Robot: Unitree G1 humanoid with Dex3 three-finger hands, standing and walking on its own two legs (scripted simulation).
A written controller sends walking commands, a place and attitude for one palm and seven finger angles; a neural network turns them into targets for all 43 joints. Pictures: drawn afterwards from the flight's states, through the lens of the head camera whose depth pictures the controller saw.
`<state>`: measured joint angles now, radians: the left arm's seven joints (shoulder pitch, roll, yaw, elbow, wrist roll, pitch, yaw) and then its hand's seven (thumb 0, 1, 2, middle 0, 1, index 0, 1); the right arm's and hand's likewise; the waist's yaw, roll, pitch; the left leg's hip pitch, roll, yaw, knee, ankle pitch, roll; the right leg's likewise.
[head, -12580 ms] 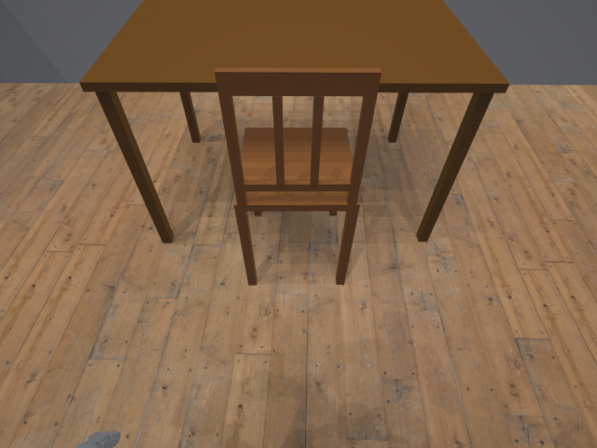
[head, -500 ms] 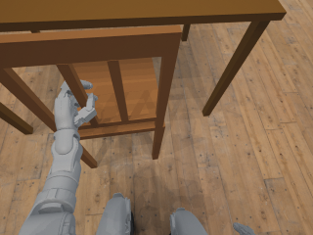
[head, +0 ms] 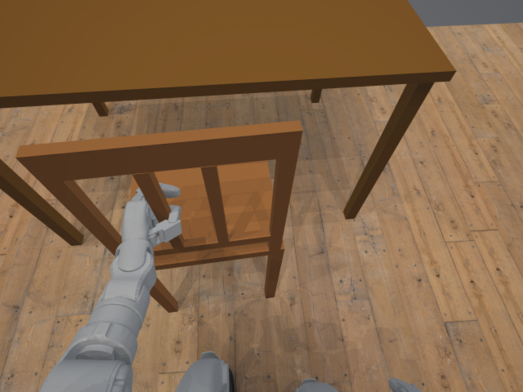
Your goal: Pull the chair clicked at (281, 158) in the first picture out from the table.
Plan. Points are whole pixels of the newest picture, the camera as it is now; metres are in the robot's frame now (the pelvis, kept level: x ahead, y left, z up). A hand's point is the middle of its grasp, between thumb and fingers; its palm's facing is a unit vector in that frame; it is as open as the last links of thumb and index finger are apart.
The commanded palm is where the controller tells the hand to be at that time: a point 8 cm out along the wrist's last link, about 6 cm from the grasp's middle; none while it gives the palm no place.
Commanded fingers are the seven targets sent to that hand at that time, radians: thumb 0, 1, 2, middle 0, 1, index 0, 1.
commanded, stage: step backward, pulling the chair out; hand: left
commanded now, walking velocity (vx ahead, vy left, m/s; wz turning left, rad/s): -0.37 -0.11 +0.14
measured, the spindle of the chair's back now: (163, 213) +0.41 +0.18 -0.04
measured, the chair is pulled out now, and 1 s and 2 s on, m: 0.08 0.18 0.27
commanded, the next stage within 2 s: none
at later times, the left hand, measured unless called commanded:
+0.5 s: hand (181, 267) +0.31 +0.13 -0.03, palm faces +0.06 -0.99 -0.15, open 5.5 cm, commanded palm +0.31 +0.18 -0.03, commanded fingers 0.00 0.90 0.90 -0.50 -1.45 -0.50 -1.45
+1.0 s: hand (170, 278) +0.29 +0.14 -0.03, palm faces +0.07 -0.98 -0.18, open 5.6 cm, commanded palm +0.29 +0.19 -0.03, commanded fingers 0.00 0.90 0.90 -0.50 -1.45 -0.50 -1.45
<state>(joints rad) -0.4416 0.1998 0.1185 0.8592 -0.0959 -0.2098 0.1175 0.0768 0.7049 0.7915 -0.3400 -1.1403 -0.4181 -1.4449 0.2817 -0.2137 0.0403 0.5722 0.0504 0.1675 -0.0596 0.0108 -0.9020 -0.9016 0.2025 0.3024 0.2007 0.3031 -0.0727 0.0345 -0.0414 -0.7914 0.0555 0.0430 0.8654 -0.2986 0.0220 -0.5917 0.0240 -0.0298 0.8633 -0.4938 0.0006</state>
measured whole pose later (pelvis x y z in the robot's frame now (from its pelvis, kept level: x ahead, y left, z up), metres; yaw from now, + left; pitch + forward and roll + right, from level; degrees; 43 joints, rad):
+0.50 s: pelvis -0.05 -0.01 +0.03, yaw +1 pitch +3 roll -3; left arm -0.49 0.16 0.04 1.04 -0.09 -0.26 0.08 0.09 0.68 0.77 -0.32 -1.16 -0.50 -1.45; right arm 0.21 -0.24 0.00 0.72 0.05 0.02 -0.10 0.01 -0.90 -0.90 0.20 0.30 0.20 0.30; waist -0.05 0.07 0.15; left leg -0.55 0.06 0.01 0.61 -0.13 0.01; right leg -0.35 0.05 -0.06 0.62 -0.32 -0.02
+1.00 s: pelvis -0.06 -0.01 +0.03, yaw +3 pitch +0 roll -3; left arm -0.50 0.18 0.03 1.07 -0.06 -0.27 0.09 0.08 0.64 0.82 -0.35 -1.18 -0.50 -1.45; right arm 0.19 -0.25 0.01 0.77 0.03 -0.06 -0.12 0.01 -0.90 -0.90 0.21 0.30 0.20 0.30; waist -0.05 0.06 0.17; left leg -0.52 0.05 -0.01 0.61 -0.09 0.00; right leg -0.33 0.04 -0.08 0.65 -0.32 -0.02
